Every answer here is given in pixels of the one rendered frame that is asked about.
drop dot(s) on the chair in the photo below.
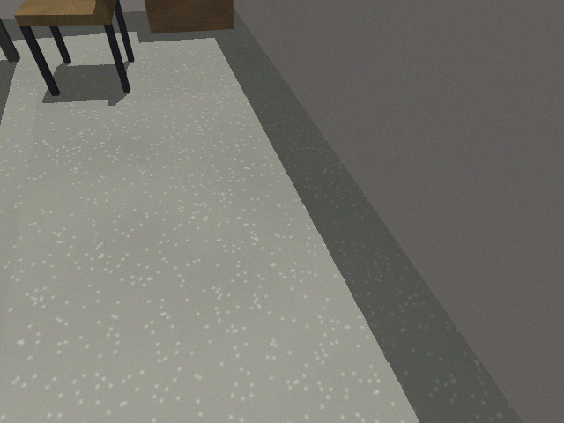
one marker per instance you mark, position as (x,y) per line
(54,13)

